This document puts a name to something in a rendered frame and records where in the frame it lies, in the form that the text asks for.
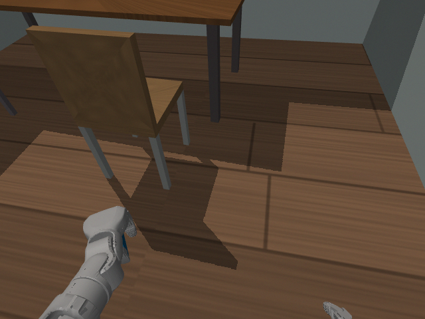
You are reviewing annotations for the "left robot arm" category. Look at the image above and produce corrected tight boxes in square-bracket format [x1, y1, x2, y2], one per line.
[39, 229, 124, 319]

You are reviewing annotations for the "right robot hand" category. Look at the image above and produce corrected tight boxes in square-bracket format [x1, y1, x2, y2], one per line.
[323, 302, 352, 319]

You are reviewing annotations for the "left robot hand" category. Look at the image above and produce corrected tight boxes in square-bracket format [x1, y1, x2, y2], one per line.
[83, 206, 137, 264]

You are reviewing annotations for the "table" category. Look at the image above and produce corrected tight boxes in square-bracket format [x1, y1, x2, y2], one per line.
[0, 0, 244, 123]

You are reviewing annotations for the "small box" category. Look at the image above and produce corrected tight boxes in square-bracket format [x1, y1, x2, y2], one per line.
[122, 234, 129, 255]

